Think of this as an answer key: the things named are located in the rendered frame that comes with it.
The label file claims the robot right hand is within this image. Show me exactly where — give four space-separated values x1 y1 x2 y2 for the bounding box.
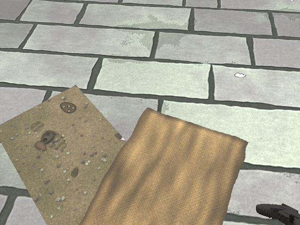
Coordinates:
256 203 300 225

